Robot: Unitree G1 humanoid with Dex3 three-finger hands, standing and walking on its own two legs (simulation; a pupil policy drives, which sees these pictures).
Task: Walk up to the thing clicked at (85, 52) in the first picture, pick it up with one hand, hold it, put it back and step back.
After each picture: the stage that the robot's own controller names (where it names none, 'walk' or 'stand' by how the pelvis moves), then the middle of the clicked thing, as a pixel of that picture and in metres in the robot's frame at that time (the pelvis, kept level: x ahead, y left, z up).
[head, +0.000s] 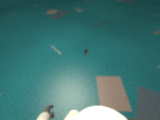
stand; (86, 51) +1.36 +0.10 -0.72
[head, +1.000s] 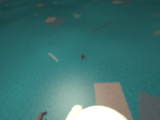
walk; (83, 57) +1.24 +0.26 -0.71
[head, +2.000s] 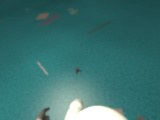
walk; (77, 70) +0.78 +0.29 -0.71
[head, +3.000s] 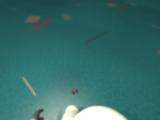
walk; (74, 91) +0.45 +0.19 -0.69
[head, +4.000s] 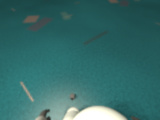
stand; (72, 96) +0.35 +0.21 -0.71
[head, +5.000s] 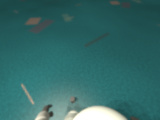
stand; (72, 99) +0.32 +0.20 -0.72
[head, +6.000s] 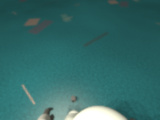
stand; (73, 99) +0.33 +0.20 -0.72
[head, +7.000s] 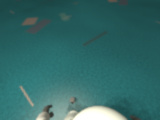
stand; (72, 100) +0.30 +0.22 -0.72
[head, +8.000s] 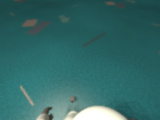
stand; (72, 99) +0.34 +0.21 -0.73
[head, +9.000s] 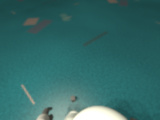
stand; (73, 98) +0.33 +0.21 -0.73
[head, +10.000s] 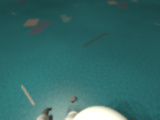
stand; (72, 99) +0.33 +0.21 -0.73
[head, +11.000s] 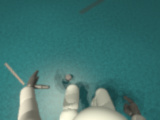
go down; (68, 78) +0.37 +0.22 -0.55
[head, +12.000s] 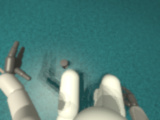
go down; (64, 64) +0.41 +0.25 -0.31
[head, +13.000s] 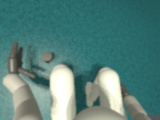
close in; (47, 57) +0.38 +0.28 -0.24
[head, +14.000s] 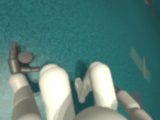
close; (25, 59) +0.38 +0.30 -0.21
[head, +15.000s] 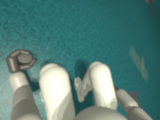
lift; (25, 59) +0.37 +0.30 -0.22
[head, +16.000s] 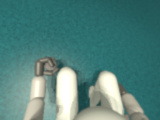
lift; (50, 66) +0.31 +0.28 -0.10
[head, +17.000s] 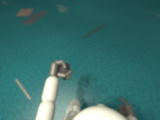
hold; (65, 72) +0.33 +0.18 +0.03
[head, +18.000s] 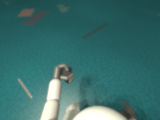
hold; (67, 75) +0.32 +0.17 -0.01
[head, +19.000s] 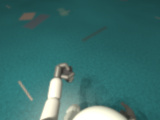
hold; (68, 74) +0.33 +0.17 -0.01
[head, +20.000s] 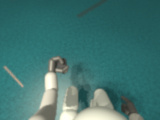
crouch; (62, 66) +0.37 +0.20 -0.07
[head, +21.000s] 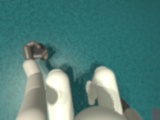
lower; (41, 52) +0.44 +0.28 -0.15
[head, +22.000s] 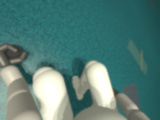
lower; (16, 55) +0.41 +0.32 -0.22
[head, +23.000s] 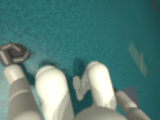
lower; (19, 54) +0.40 +0.31 -0.22
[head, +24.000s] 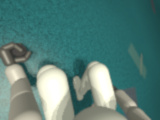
lower; (20, 54) +0.40 +0.31 -0.22
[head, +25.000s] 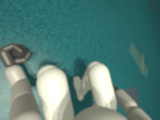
lower; (20, 55) +0.39 +0.31 -0.22
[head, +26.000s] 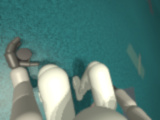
open; (24, 56) +0.38 +0.29 -0.22
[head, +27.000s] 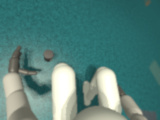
stand; (48, 56) +0.40 +0.27 -0.25
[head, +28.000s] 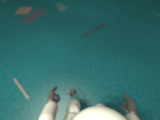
stand; (71, 92) +0.36 +0.19 -0.63
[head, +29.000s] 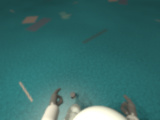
stand; (72, 95) +0.37 +0.20 -0.66
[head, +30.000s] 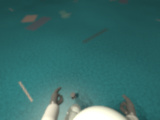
stand; (73, 95) +0.36 +0.20 -0.67
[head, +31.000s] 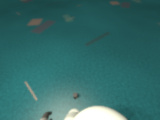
stand; (75, 95) +0.39 +0.19 -0.72
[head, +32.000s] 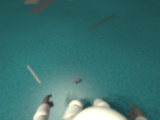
walk; (77, 80) +0.45 +0.16 -0.70
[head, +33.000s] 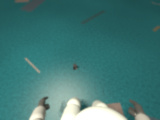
walk; (74, 66) +0.69 +0.21 -0.70
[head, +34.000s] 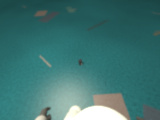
stand; (80, 62) +0.97 +0.22 -0.70
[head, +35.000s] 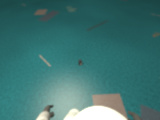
stand; (80, 62) +0.98 +0.20 -0.72
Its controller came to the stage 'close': yes
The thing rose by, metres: 0.70
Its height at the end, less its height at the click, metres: +0.00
